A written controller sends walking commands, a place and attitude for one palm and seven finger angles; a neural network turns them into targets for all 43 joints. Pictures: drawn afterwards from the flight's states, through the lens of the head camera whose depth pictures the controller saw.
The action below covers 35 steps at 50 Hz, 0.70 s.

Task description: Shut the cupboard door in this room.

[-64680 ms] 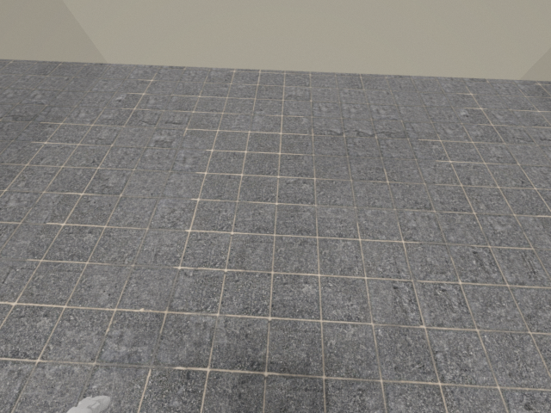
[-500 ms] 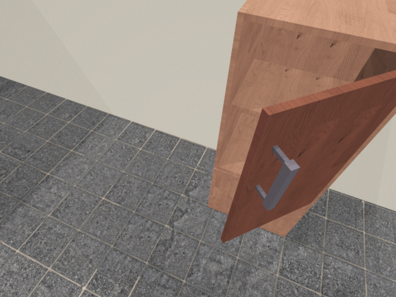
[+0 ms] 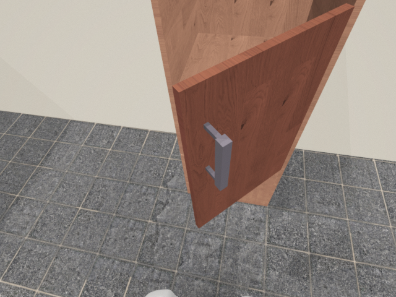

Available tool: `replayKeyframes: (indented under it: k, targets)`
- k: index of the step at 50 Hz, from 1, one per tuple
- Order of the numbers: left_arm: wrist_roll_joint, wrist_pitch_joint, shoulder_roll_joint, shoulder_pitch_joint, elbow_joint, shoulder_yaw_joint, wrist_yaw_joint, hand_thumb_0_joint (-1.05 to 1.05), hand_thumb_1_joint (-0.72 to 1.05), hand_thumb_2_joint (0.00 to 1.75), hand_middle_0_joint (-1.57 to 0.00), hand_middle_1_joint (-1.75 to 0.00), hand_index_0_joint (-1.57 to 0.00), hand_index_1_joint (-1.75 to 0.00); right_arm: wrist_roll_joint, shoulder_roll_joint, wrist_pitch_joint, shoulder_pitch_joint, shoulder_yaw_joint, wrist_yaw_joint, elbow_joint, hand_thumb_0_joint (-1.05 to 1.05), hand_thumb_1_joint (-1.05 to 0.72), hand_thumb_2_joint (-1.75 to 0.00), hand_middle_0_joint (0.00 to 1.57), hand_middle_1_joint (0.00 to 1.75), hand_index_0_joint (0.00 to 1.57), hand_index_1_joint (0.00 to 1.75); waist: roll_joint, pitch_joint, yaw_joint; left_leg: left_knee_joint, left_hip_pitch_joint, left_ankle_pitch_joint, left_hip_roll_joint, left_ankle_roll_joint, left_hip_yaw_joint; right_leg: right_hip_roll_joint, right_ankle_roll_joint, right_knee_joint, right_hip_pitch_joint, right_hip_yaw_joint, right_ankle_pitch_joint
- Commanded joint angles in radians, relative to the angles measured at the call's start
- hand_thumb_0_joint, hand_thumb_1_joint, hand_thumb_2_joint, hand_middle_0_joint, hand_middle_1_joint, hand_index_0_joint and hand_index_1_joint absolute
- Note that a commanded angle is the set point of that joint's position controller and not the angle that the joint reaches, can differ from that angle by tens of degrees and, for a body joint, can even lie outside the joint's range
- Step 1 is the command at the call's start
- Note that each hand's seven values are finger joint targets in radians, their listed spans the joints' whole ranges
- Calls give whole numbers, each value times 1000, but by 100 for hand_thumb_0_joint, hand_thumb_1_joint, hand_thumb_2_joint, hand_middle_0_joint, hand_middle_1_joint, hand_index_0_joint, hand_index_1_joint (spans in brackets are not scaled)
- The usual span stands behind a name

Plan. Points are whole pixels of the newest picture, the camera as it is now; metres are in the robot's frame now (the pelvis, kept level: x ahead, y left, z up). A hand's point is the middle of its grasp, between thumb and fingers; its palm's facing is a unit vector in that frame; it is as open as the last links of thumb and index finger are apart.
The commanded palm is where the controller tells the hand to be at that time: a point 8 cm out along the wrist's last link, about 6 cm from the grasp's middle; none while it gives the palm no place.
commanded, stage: walk to a spot facing it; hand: left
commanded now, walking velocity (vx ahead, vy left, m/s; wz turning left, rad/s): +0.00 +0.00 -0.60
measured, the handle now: (215, 158) +0.35 -0.01 +0.08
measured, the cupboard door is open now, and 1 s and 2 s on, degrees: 46 46 50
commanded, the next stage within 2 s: none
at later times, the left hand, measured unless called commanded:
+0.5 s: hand out of the picture +0.11 +0.25 -0.17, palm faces -0.16 -0.96 -0.25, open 7.3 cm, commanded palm none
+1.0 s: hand (176, 222) +0.30 +0.09 -0.15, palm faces -0.61 -0.76 -0.24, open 7.3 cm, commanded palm none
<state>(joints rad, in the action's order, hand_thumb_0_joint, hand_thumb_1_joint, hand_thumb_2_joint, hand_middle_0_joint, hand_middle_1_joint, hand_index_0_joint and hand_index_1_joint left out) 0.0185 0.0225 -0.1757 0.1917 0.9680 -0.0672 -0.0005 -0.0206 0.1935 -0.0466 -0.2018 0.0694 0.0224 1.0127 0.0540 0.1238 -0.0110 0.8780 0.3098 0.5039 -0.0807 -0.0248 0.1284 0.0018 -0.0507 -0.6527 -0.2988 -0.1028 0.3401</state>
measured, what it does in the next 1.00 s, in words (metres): steps on the spot, turning right: left foot, then right foot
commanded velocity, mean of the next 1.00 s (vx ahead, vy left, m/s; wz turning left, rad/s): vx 0.00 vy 0.00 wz -0.60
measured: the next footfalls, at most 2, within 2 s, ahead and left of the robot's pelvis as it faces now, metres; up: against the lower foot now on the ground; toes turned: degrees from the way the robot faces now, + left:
left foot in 0.48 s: +0.09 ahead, +0.14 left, +0.00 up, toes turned -15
right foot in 0.96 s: +0.03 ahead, -0.09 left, +0.00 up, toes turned -41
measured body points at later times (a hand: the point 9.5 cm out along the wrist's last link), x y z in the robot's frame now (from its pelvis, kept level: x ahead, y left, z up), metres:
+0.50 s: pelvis +0.03 +0.04 +0.00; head +0.09 +0.05 +0.45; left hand +0.12 +0.30 -0.15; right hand +0.14 -0.23 -0.11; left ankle +0.05 +0.15 -0.73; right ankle +0.00 -0.08 -0.72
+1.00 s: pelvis +0.05 +0.03 +0.00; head +0.10 -0.01 +0.44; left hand +0.33 +0.13 -0.13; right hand -0.12 -0.18 -0.15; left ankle +0.05 +0.16 -0.70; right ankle +0.00 -0.07 -0.73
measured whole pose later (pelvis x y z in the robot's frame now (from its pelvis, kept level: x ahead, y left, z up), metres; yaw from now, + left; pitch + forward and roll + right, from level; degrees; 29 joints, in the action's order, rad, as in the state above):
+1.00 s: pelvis +0.05 +0.03 +0.00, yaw -35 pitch +1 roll -1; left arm 0.02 0.02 -0.24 0.03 0.85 -0.05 0.03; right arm -0.02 0.25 -0.03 -0.33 0.07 0.01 0.95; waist 0.03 0.14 0.05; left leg 0.88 0.28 0.50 -0.17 -0.05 0.22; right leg 0.01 -0.02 -0.63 -0.32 -0.10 0.29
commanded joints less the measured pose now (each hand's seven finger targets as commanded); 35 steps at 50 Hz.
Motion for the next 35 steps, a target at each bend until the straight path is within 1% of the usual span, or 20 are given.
replayKeyframes:
  k: [1, 3, 5, 8, 12, 14, 17, 19, 21, 22, 23, 24, 25, 26, 27, 29, 30, 31, 32, 35]
  targets:
    - [-5, -2, -210, 51, -71, -56, -29, 0, 90, 90, -20, -30, -20, -30, 2, 104, 16, 79, 20, 5, -124, 0, -90, -90, 20, 30, 20, 30, -135, -81, -30, 318, 261, -52, -29, -29, -149, 313, -146, 327, 147, 421, -384]
    - [-4, -13, -206, 54, -83, -49, -21, 0, 90, 90, -20, -30, -20, -30, -2, 98, 19, 75, 16, -2, -125, 0, -90, -90, 20, 30, 20, 30, -144, -123, -26, 292, 246, -114, -17, -44, -143, 256, -108, 307, 155, 382, -421]
    - [-2, -21, -220, 87, -84, -51, -16, 0, 90, 90, -20, -30, -20, -30, -3, 104, 20, 85, 14, -3, -134, 0, -90, -90, 20, 30, 20, 30, -128, -148, -32, 265, 258, -127, -9, -56, -143, 242, -99, 288, 186, 378, -484]
    - [-1, -23, -233, 118, -90, -56, -14, 0, 90, 90, -20, -30, -20, -30, -2, 105, 22, 113, 8, -3, -158, 0, -90, -90, 20, 30, 20, 30, -151, -176, -39, 225, 281, -130, -2, -67, -142, 225, -97, 258, 235, 376, -574]
    - [2, -18, -235, 143, -103, -57, -14, 0, 90, 90, -20, -30, -20, -30, 1, 114, 25, 166, 0, -1, -193, 0, -90, -90, 20, 30, 20, 30, -190, -181, -53, 171, 277, -117, 14, -71, -147, 212, -106, 247, 231, 421, -598]
    - [5, -15, -244, 145, -115, -59, -15, 0, 90, 90, -20, -30, -20, -30, 5, 113, 28, 190, -3, -1, -213, 0, -90, -90, 20, 30, 20, 30, -185, -183, -57, 98, 250, -97, 28, -68, -145, 204, -120, 238, 223, 452, -612]
    - [7, -7, -256, 132, -127, -62, -15, 0, 90, 90, -20, -30, -20, -30, 11, 110, 35, 202, -8, 0, -234, 0, -90, -90, 20, 30, 20, 30, -208, -189, -58, -28, 176, -75, 56, -58, -137, 193, -124, 225, 193, 486, -612]
    - [8, -2, -266, 108, -138, -65, -16, 0, 90, 90, -20, -30, -20, -30, 17, 113, 40, 179, -9, 1, -241, 0, -90, -90, 20, 30, 20, 30, -228, -202, -45, -129, 105, -80, 76, -46, -137, 181, -116, 211, 163, 513, -607]
    - [6, 2, -266, 53, -150, -65, -16, 0, 90, 90, -20, -30, -20, -30, 20, 114, 49, 84, -6, 3, -227, 0, -90, -90, 20, 30, 20, 30, -210, -230, 2, -310, -33, -169, 80, -38, -131, 159, -75, 165, 105, 506, -543]
    - [-1, 5, -255, 30, -161, -62, -16, 0, 90, 90, -20, -30, -20, -30, 22, 133, 58, 22, -2, 6, -211, 0, -90, -90, 20, 30, 20, 30, -180, -248, 32, -463, -197, -261, 51, -25, -145, 117, -31, 102, -4, 483, -453]
    - [-10, 9, -199, 52, -179, -50, -9, 0, 90, 90, -20, -30, -20, -30, 12, 215, 69, -17, 12, 11, -210, 0, -90, -90, 20, 30, 20, 30, 22, -266, 40, -573, -353, -284, -161, 48, -368, -9, 31, -32, -193, 380, -167]
    - [-10, 6, -165, 71, -192, -41, 5, 0, 90, 90, -20, -30, -20, -30, 6, 286, 61, -16, 31, 9, -227, 0, -90, -90, 20, 30, 20, 30, 235, -222, 25, -597, -360, -441, -399, 161, -541, -73, 89, -262, -334, 192, 286]
    - [5, 7, -202, 49, -178, -47, 7, 0, 90, 90, -20, -30, -20, -30, 3, 266, 60, -4, 26, 12, -228, 0, -90, -90, 20, 30, 20, 30, 176, -185, 38, -597, -277, -480, -416, 197, -537, -29, 106, -426, -340, 199, 280]
    - [7, 8, -205, 29, -168, -53, 10, 0, 90, 90, -20, -30, -20, -30, 0, 237, 62, 30, 20, 14, -237, 0, -90, -90, 20, 30, 20, 30, 155, -159, 16, -580, -229, -535, -374, 202, -486, -13, 115, -506, -350, 195, 249]
    - [5, 8, -208, 17, -164, -54, 18, 0, 90, 90, -20, -30, -20, -30, -3, 209, 63, 51, 12, 14, -239, 0, -90, -90, 20, 30, 20, 30, 130, -118, 6, -572, -186, -567, -314, 185, -387, 10, 122, -559, -332, 177, 188]
    - [2, 17, -183, 26, -156, -47, 30, 0, 90, 90, -20, -30, -20, -30, -3, 179, 66, 50, 7, 14, -232, 0, -90, -90, 20, 30, 20, 30, 100, -111, -11, -543, -212, -649, -231, 149, -227, 23, 135, -592, -333, 138, 106]
    - [1, 22, -173, 17, -156, -44, 32, 0, 90, 90, -20, -30, -20, -30, 0, 171, 67, 26, 8, 14, -225, 0, -90, -90, 20, 30, 20, 30, 104, -109, -4, -543, -214, -661, -216, 142, -190, 28, 140, -590, -327, 127, 81]
    - [0, 24, -167, 1, -157, -42, 35, 0, 90, 90, -20, -30, -20, -30, 2, 162, 68, 2, 7, 14, -215, 0, -90, -90, 20, 30, 20, 30, 80, -102, 3, -546, -210, -674, -213, 140, -177, 35, 143, -586, -319, 116, 62]
    - [0, 27, -155, -6, -163, -40, 36, 0, 90, 90, -20, -30, -20, -30, 2, 165, 69, -22, 10, 14, -208, 0, -90, -90, 20, 30, 20, 30, 95, -104, 6, -543, -224, -691, -211, 140, -161, 36, 147, -574, -323, 112, 52]
    - [-1, 32, -144, -55, -176, -34, 38, 0, 90, 90, -20, -30, -20, -30, 5, 174, 70, -66, 21, 12, -187, 0, -90, -90, 20, 30, 20, 30, 105, -106, 24, -528, -287, -736, -236, 156, -119, 56, 154, -487, -342, 88, 46]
